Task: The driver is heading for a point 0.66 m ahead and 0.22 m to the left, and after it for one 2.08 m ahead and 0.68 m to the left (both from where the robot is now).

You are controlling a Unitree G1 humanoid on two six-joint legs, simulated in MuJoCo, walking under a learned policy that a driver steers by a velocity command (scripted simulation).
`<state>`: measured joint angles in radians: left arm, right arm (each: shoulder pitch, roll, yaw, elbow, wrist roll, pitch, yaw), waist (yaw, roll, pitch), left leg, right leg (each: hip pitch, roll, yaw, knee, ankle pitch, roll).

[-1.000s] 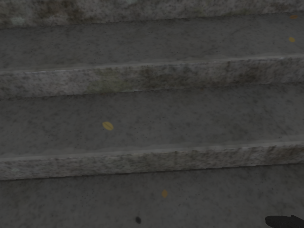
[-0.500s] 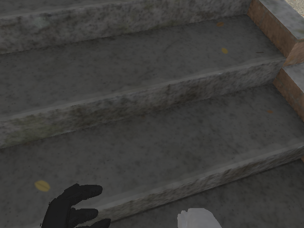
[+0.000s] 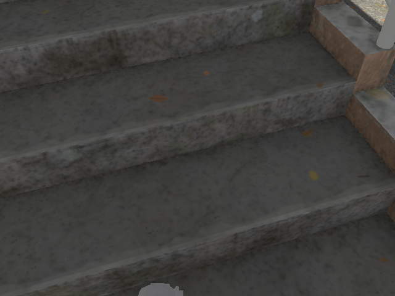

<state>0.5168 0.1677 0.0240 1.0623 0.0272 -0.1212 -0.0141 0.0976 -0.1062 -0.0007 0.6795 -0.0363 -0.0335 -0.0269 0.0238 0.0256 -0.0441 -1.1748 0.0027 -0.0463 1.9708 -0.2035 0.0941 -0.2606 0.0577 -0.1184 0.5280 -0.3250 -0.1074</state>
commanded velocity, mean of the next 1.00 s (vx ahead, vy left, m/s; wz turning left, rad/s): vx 0.45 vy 0.00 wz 0.38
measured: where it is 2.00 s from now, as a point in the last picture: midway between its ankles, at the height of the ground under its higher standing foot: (196, 198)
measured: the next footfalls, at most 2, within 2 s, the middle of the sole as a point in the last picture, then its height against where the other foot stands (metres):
left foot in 0.26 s outside the picture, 0.15 m higher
right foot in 0.74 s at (231, 196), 0.15 m higher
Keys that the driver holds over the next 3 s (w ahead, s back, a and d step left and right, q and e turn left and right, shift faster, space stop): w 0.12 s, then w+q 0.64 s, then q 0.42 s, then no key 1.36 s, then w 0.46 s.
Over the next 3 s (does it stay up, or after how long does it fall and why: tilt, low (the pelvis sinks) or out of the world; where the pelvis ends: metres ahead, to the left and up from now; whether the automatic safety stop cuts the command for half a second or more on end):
stays up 0.76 0.14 0.31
